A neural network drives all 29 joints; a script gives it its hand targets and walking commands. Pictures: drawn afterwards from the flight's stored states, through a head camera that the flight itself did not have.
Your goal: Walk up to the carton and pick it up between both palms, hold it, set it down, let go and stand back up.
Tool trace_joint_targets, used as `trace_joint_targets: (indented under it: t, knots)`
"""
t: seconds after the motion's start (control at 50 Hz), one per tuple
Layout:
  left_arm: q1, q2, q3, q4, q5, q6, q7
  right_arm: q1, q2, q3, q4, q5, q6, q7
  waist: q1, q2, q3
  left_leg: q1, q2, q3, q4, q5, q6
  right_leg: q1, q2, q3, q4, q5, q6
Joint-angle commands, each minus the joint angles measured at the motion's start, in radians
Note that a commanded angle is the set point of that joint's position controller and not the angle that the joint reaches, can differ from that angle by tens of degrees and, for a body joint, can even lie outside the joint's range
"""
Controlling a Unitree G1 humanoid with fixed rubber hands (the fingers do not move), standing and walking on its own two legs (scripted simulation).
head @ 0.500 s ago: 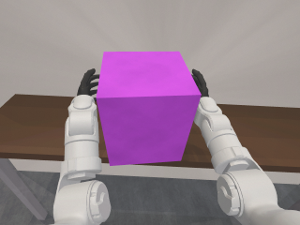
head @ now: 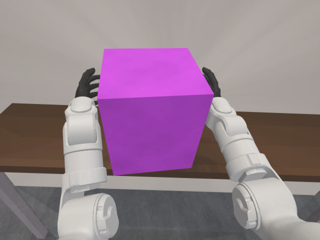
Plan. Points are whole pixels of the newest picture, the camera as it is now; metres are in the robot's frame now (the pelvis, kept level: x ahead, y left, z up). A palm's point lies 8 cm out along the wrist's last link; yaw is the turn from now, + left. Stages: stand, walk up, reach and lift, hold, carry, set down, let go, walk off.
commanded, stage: reach and lift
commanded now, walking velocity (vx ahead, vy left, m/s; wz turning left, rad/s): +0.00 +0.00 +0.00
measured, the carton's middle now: (150, 112) +0.40 +0.00 +0.18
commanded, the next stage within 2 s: hold in 0.52 s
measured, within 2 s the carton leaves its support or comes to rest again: neither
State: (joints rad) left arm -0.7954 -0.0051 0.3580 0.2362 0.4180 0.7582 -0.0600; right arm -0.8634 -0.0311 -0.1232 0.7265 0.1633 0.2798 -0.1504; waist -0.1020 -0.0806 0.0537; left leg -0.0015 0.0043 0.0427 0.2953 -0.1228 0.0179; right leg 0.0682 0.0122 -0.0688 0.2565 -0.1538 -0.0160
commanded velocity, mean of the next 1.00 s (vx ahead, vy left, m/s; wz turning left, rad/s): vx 0.00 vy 0.00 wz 0.00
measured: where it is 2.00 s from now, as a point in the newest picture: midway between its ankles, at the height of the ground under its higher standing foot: outside the picture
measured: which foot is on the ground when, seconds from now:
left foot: down 0.00-1.00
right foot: down 0.00-1.00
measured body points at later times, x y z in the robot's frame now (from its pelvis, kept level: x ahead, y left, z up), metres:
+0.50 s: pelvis +0.01 +0.00 +0.00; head -0.05 +0.03 +0.45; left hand +0.40 +0.15 +0.24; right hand +0.40 -0.15 +0.24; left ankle +0.04 +0.11 -0.75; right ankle +0.01 -0.10 -0.75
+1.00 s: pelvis +0.00 -0.01 +0.00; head -0.07 +0.02 +0.44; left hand +0.39 +0.15 +0.27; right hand +0.39 -0.15 +0.27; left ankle +0.04 +0.11 -0.75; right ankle +0.01 -0.10 -0.75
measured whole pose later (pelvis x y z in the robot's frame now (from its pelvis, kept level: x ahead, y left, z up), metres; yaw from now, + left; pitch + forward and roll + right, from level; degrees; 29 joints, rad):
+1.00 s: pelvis +0.00 -0.01 +0.00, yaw +0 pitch -9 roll -1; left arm -0.85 0.03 0.37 0.22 0.40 0.86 -0.09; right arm -0.96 -0.08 -0.05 0.71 0.27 0.42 -0.21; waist -0.10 -0.06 -0.01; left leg -0.01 0.02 0.04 0.30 -0.13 0.01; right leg 0.06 0.03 -0.07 0.25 -0.15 -0.03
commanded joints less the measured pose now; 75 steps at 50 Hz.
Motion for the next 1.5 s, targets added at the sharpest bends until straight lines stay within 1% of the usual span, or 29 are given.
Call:
trace_joint_targets:
  t: [0.0,0.08,0.2,0.26,0.42,0.62,0.74,0.82,0.88,1.04,1.12,1.28,1.36,1.48]
  knots:
    - [-0.491,-0.471,-0.366,-0.022,-0.143,-0.02,-0.124,-0.64,0.448,0.273,-0.239,0.057,-0.033,0.075,-0.008,0.086,-0.302,0.134,-0.013,0.012,-0.019,0.101,-0.013,-0.042,0.032,-0.03,-0.034,0.086,0.051]
    - [-0.476,-0.469,-0.367,-0.024,-0.145,-0.01,-0.13,-0.631,0.447,0.288,-0.246,0.066,-0.022,0.068,-0.01,0.083,-0.311,0.136,-0.017,0.014,-0.014,0.129,-0.014,-0.019,0.033,-0.025,-0.032,0.125,0.053]
    - [-0.463,-0.472,-0.39,-0.074,-0.16,-0.003,-0.14,-0.62,0.455,0.34,-0.297,0.109,-0.007,0.049,-0.016,0.082,-0.342,0.154,-0.025,0.011,0.013,0.226,-0.026,0.025,0.04,-0.018,-0.018,0.236,0.06]
    - [-0.462,-0.467,-0.392,-0.091,-0.159,0.002,-0.144,-0.618,0.457,0.357,-0.313,0.128,0.006,0.039,-0.016,0.086,-0.326,0.143,-0.029,0.012,0.014,0.23,-0.028,0.036,0.039,-0.015,-0.015,0.253,0.062]
    - [-0.502,-0.456,-0.387,-0.101,-0.157,0.018,-0.152,-0.635,0.457,0.356,-0.305,0.142,0.04,0.035,-0.009,0.095,-0.298,0.114,-0.027,0.017,-0.004,0.17,-0.025,0.017,0.04,-0.013,-0.019,0.186,0.057]
    - [-0.558,-0.46,-0.369,-0.047,-0.17,0.024,-0.15,-0.687,0.469,0.333,-0.264,0.136,0.069,0.039,-0.004,0.08,-0.318,0.092,-0.02,0.016,-0.018,0.104,-0.014,-0.002,0.042,-0.005,-0.025,0.121,0.053]
    - [-0.58,-0.46,-0.36,-0.023,-0.173,0.033,-0.155,-0.705,0.472,0.329,-0.238,0.15,0.088,0.035,-0.006,0.089,-0.312,0.072,-0.021,0.017,-0.022,0.099,-0.018,0.006,0.043,0.001,-0.027,0.118,0.052]
    - [-0.6,-0.469,-0.374,-0.047,-0.184,0.04,-0.155,-0.717,0.478,0.34,-0.246,0.175,0.101,0.031,-0.01,0.104,-0.335,0.075,-0.021,0.013,-0.013,0.131,-0.024,0.014,0.045,0.005,-0.022,0.139,0.05]
    - [-0.601,-0.467,-0.376,-0.056,-0.187,0.047,-0.154,-0.723,0.478,0.355,-0.255,0.192,0.115,0.026,-0.008,0.103,-0.339,0.074,-0.024,0.011,-0.008,0.144,-0.026,0.019,0.047,0.007,-0.02,0.153,0.053]
    - [-0.626,-0.453,-0.367,-0.072,-0.188,0.076,-0.164,-0.741,0.477,0.363,-0.257,0.219,0.161,0.022,0.001,0.097,-0.322,0.04,-0.022,0.013,-0.025,0.096,-0.022,0.009,0.047,0.015,-0.026,0.106,0.052]
    - [-0.64,-0.449,-0.359,-0.062,-0.19,0.086,-0.17,-0.753,0.478,0.358,-0.251,0.224,0.181,0.022,0.003,0.092,-0.319,0.023,-0.021,0.014,-0.033,0.067,-0.018,0.004,0.046,0.02,-0.028,0.084,0.051]
    - [-0.648,-0.444,-0.359,-0.069,-0.201,0.097,-0.183,-0.749,0.477,0.361,-0.249,0.245,0.213,0.015,-0.002,0.092,-0.339,0.023,-0.022,0.011,-0.026,0.096,-0.024,0.013,0.048,0.028,-0.027,0.119,0.05]
    - [-0.647,-0.443,-0.362,-0.086,-0.205,0.103,-0.19,-0.747,0.475,0.37,-0.269,0.258,0.224,0.007,-0.007,0.099,-0.351,0.025,-0.025,0.01,-0.018,0.117,-0.029,0.022,0.047,0.03,-0.023,0.149,0.052]
    - [-0.643,-0.434,-0.365,-0.116,-0.206,0.109,-0.194,-0.737,0.472,0.382,-0.288,0.277,0.237,0.003,-0.005,0.108,-0.354,0.026,-0.028,0.01,-0.014,0.141,-0.034,0.026,0.049,0.03,-0.017,0.175,0.053]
